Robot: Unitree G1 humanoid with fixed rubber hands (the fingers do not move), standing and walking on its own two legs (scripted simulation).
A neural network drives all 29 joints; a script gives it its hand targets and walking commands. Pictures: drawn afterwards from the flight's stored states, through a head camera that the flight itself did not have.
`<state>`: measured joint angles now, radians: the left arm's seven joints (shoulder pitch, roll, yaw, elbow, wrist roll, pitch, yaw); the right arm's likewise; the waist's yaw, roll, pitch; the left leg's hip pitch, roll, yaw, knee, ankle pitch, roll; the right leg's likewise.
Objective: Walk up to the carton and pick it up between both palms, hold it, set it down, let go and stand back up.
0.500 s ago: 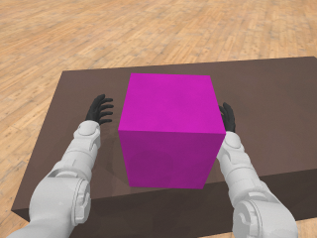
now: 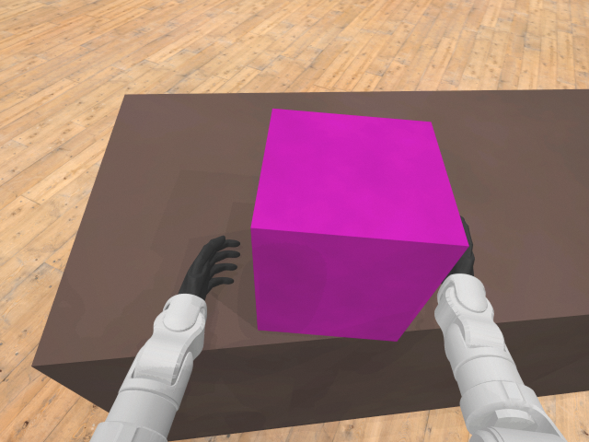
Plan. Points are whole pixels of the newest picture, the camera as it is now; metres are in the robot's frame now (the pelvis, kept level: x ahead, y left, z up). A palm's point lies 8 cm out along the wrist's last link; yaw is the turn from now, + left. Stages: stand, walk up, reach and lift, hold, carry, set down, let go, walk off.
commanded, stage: set down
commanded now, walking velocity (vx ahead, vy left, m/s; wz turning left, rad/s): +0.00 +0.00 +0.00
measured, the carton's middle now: (338, 232) +0.40 -0.06 +0.07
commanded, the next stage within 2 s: none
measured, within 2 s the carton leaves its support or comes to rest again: neither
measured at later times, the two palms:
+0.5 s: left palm (167, 290) +0.31 +0.16 +0.09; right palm (505, 303) +0.27 -0.25 +0.08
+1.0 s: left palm (142, 375) +0.23 +0.18 +0.05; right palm (524, 354) +0.21 -0.25 +0.07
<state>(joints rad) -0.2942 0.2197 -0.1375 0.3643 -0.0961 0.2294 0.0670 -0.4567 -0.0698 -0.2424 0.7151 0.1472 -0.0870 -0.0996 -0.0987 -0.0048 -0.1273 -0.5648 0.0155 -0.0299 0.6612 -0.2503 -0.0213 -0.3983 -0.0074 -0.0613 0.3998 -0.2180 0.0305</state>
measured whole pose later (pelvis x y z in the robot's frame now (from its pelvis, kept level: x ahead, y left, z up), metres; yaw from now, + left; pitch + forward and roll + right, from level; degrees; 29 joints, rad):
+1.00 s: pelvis -0.06 -0.04 +0.00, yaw +1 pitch +7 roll -1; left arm -0.05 0.37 -0.01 0.13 -0.24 0.32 -0.05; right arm -0.02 -0.10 -0.10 0.03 0.22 0.28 -0.20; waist -0.04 0.00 -0.13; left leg -0.44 0.02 -0.03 0.43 -0.12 0.00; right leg -0.40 -0.01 -0.06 0.42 -0.15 0.01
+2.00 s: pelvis -0.04 -0.04 +0.01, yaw +1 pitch +5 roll -1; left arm 0.28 0.37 -0.04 -0.02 -0.26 0.28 -0.06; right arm 0.38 -0.10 -0.03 -0.15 0.15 0.31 -0.17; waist 0.04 0.00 -0.07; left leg -0.36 0.02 -0.03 0.43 -0.16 -0.01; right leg -0.32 -0.01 -0.06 0.42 -0.19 0.00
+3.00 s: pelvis -0.02 -0.04 +0.01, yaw +1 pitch +3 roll -1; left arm 0.28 0.28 -0.06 0.35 -0.21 0.15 -0.02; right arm 0.36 -0.10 -0.03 0.47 0.01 -0.09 -0.04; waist 0.04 0.00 -0.02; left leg -0.28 0.02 -0.03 0.45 -0.21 -0.02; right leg -0.23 -0.01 -0.06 0.42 -0.23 0.00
